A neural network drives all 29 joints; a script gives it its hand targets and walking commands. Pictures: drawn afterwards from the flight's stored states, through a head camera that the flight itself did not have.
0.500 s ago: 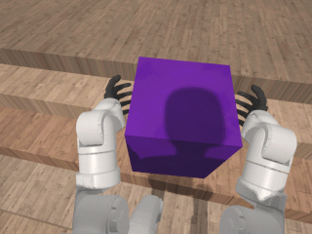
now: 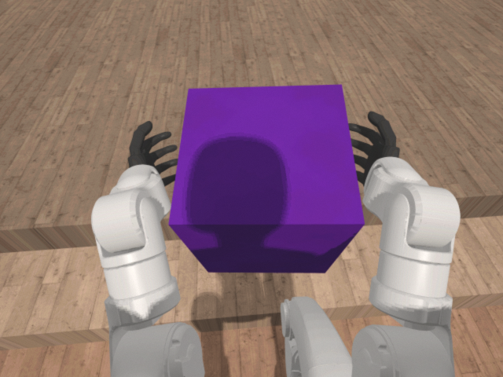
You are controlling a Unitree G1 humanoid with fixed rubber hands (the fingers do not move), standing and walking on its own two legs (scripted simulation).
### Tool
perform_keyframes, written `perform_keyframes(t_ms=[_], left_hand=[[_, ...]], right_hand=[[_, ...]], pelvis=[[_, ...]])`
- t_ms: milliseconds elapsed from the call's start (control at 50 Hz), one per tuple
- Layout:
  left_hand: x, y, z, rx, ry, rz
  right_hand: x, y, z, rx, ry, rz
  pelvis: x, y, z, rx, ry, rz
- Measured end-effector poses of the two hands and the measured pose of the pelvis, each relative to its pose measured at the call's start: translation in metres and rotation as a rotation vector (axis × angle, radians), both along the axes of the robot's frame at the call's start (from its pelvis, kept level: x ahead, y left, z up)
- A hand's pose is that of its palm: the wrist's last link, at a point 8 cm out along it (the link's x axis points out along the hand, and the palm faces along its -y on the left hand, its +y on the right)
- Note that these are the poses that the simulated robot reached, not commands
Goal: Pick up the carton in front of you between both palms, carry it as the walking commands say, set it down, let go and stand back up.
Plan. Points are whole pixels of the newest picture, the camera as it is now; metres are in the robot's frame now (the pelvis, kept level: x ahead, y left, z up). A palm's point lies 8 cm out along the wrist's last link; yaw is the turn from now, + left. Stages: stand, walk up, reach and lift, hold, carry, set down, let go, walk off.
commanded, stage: carry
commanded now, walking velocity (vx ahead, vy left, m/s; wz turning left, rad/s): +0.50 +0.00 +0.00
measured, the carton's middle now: (265, 192) +0.38 -0.03 +0.09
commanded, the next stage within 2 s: none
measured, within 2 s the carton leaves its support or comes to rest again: neither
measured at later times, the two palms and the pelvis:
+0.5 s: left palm out of the picture +0.68 +0.20 +0.35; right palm out of the picture +0.71 -0.11 +0.32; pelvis +0.34 +0.03 +0.15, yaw +1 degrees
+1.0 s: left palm out of the picture +1.02 +0.20 +0.47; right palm out of the picture +1.02 -0.10 +0.49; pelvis +0.67 +0.03 +0.30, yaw +1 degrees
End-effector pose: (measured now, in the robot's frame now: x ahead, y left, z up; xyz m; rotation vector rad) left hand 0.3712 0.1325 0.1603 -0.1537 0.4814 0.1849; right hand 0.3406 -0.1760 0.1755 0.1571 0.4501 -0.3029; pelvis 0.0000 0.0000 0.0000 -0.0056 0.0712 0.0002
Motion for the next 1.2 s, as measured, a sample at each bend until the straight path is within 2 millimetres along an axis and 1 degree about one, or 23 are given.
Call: perform_keyframes(t_ms=[60, 120, 160, 200, 220, 260, 320, 400, 460, 500, 540, 600, 640, 680, 740, 780, 840, 900, 1000, 1060, 1120, 1160, 1200], left_hand=[[0.041, 0.008, 0.019, -0.002, 0.019, 0.018], [0.080, 0.020, 0.030, -0.016, 0.053, 0.064], [0.098, 0.028, 0.036, -0.038, 0.083, 0.097], [0.110, 0.037, 0.044, -0.030, 0.115, 0.135], [0.115, 0.042, 0.051, -0.006, 0.129, 0.163], [0.128, 0.051, 0.066, 0.002, 0.145, 0.196], [0.162, 0.060, 0.097, -0.006, 0.114, 0.209], [0.224, 0.064, 0.151, 0.027, 0.007, 0.176], [0.275, 0.066, 0.178, 0.043, -0.023, 0.136], [0.312, 0.067, 0.187, 0.039, -0.007, 0.103], [0.353, 0.064, 0.190, 0.017, 0.019, 0.050], [0.410, 0.056, 0.190, 0.027, 0.075, -0.017], [0.437, 0.050, 0.188, 0.020, 0.120, -0.038], [0.455, 0.044, 0.192, -0.018, 0.153, -0.050], [0.483, 0.040, 0.213, -0.031, 0.152, -0.049], [0.506, 0.042, 0.236, -0.025, 0.108, -0.041], [0.546, 0.049, 0.272, -0.018, 0.021, -0.022], [0.587, 0.057, 0.296, 0.007, 0.013, 0.002], [0.649, 0.070, 0.311, -0.040, 0.055, 0.060], [0.670, 0.077, 0.315, -0.037, 0.097, 0.117], [0.690, 0.084, 0.327, -0.019, 0.146, 0.173], [0.711, 0.085, 0.341, -0.022, 0.144, 0.175], [0.737, 0.085, 0.359, -0.019, 0.114, 0.169]], right_hand=[[0.049, 0.008, 0.018, -0.018, 0.019, 0.038], [0.106, 0.020, 0.029, -0.002, 0.045, 0.095], [0.147, 0.031, 0.035, -0.009, 0.074, 0.143], [0.182, 0.037, 0.038, -0.041, 0.114, 0.150], [0.196, 0.041, 0.040, -0.036, 0.134, 0.150], [0.218, 0.052, 0.048, 0.004, 0.157, 0.161], [0.250, 0.061, 0.073, 0.035, 0.133, 0.161], [0.301, 0.062, 0.117, 0.028, 0.031, 0.125], [0.340, 0.064, 0.140, 0.024, 0.007, 0.114], [0.367, 0.065, 0.148, 0.037, 0.029, 0.102], [0.390, 0.064, 0.154, 0.054, 0.061, 0.076], [0.414, 0.060, 0.162, 0.080, 0.107, 0.031], [0.422, 0.054, 0.169, 0.049, 0.142, -0.027], [0.432, 0.048, 0.182, 0.033, 0.167, -0.070], [0.461, 0.043, 0.209, 0.053, 0.159, -0.095], [0.488, 0.045, 0.233, 0.048, 0.116, -0.085], [0.535, 0.050, 0.272, 0.017, 0.033, -0.050], [0.586, 0.056, 0.296, -0.010, 0.026, -0.003], [0.680, 0.073, 0.311, -0.005, 0.056, 0.100], [0.736, 0.079, 0.311, -0.034, 0.102, 0.135], [0.770, 0.084, 0.312, 0.007, 0.166, 0.145], [0.790, 0.086, 0.322, 0.029, 0.165, 0.145], [0.812, 0.086, 0.337, 0.034, 0.137, 0.139]], pelvis=[[0.048, -0.005, 0.011, -0.040, 0.008, 0.012], [0.097, -0.015, 0.022, -0.072, 0.028, 0.027], [0.126, -0.023, 0.035, -0.072, 0.022, 0.026], [0.144, -0.026, 0.052, -0.071, 0.008, 0.022], [0.153, -0.026, 0.062, -0.071, 0.004, 0.023], [0.174, -0.023, 0.083, -0.068, 0.000, 0.026], [0.206, -0.019, 0.109, -0.038, -0.010, 0.029], [0.256, -0.003, 0.130, -0.013, -0.017, 0.027], [0.302, 0.015, 0.140, 0.017, -0.019, 0.018], [0.336, 0.028, 0.147, 0.046, -0.006, 0.014], [0.368, 0.044, 0.155, 0.074, 0.011, 0.012], [0.405, 0.066, 0.174, 0.076, -0.006, 0.009], [0.423, 0.071, 0.193, 0.073, -0.016, -0.002], [0.443, 0.073, 0.216, 0.075, -0.022, -0.009], [0.476, 0.075, 0.246, 0.061, -0.026, -0.016], [0.499, 0.075, 0.260, 0.043, -0.023, -0.016], [0.539, 0.070, 0.273, 0.021, -0.018, -0.007], [0.584, 0.061, 0.285, -0.018, -0.016, 0.002], [0.669, 0.034, 0.296, -0.057, 0.003, 0.022], [0.707, 0.020, 0.312, -0.047, -0.027, 0.020], [0.737, 0.018, 0.338, -0.044, -0.031, 0.023], [0.759, 0.019, 0.353, -0.050, -0.016, 0.030], [0.779, 0.021, 0.367, -0.044, -0.004, 0.037]])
